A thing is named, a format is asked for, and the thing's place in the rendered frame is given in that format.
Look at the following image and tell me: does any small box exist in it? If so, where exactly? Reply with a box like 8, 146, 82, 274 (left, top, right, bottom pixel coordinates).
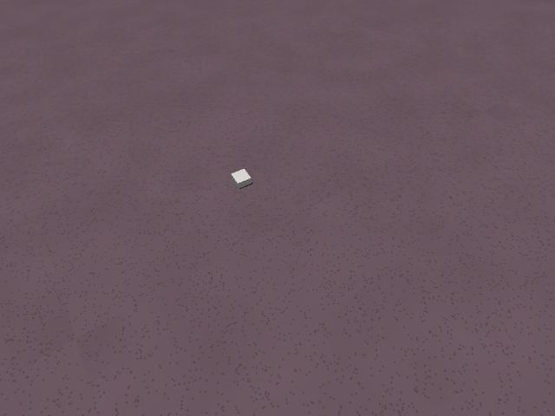
231, 169, 251, 188

